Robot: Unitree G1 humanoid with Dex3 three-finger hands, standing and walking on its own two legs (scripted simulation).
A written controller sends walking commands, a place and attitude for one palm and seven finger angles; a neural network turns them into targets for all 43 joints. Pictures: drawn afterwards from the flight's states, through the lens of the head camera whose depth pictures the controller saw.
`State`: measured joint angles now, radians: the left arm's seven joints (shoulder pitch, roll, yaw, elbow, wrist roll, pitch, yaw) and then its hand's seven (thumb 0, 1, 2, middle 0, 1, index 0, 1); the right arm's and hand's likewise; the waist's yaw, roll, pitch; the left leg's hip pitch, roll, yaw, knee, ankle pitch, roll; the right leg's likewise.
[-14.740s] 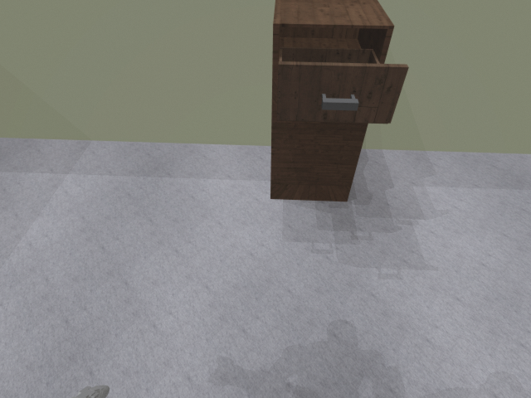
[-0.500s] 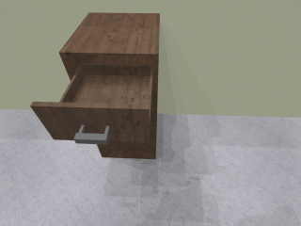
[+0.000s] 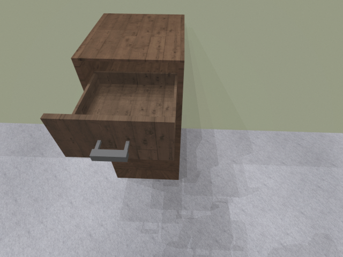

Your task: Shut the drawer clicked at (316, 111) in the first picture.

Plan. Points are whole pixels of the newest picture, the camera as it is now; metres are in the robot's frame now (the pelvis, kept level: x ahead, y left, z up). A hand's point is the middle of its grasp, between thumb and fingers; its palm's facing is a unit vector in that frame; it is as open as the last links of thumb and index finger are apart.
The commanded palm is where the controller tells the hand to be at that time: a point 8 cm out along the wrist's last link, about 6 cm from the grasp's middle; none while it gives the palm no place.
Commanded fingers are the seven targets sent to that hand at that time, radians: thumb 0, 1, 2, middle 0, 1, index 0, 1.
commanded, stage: look again from close up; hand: left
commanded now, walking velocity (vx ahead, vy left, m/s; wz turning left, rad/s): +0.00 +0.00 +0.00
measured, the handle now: (111, 149) +0.40 +0.20 -0.01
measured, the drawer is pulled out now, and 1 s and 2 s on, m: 0.30 0.30 0.30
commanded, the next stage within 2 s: shuffle to correct the standing spot in 0.10 s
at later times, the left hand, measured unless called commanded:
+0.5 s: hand out of the picture -0.03 +0.17 -0.19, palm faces +0.08 -0.99 -0.14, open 7.3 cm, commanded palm none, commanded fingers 0.00 0.90 0.90 -0.20 -0.30 -0.20 -0.30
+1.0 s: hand (125, 246) +0.19 +0.14 -0.17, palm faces +0.07 -0.97 -0.25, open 7.2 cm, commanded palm none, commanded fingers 0.00 0.90 0.90 -0.20 -0.30 -0.20 -0.30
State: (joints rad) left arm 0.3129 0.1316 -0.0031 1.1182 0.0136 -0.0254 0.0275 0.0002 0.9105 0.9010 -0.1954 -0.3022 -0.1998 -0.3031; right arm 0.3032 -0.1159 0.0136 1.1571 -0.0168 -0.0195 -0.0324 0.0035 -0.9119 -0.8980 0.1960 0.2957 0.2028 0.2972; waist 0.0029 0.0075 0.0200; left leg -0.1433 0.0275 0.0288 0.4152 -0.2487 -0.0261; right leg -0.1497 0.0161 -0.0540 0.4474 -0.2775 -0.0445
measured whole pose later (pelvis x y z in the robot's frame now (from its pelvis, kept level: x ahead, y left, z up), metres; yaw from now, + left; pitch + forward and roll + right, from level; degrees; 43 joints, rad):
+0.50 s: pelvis +0.03 +0.01 -0.01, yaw +0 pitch +0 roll +0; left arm 0.41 0.13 0.03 1.12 0.02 -0.01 0.01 0.00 0.91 0.90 -0.20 -0.30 -0.20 -0.30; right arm 0.37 -0.11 0.00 1.15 -0.03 -0.01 -0.02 0.00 -0.91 -0.90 0.20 0.30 0.20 0.30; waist 0.01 -0.02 -0.01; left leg -0.19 0.03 0.03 0.58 -0.38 -0.01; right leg -0.18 0.01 -0.05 0.57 -0.39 -0.04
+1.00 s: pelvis +0.14 -0.04 -0.01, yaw +2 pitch +0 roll +1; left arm 0.22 0.15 0.04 1.03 0.03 -0.04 0.04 0.00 0.94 0.90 -0.20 -0.30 -0.20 -0.30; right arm 0.31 -0.17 -0.04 1.10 -0.02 0.00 -0.03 0.01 -0.91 -0.90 0.20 0.30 0.20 0.30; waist -0.01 0.02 0.05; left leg -0.40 0.05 0.07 0.97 -0.44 -0.02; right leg -0.27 -0.02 -0.14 0.55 -0.27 -0.07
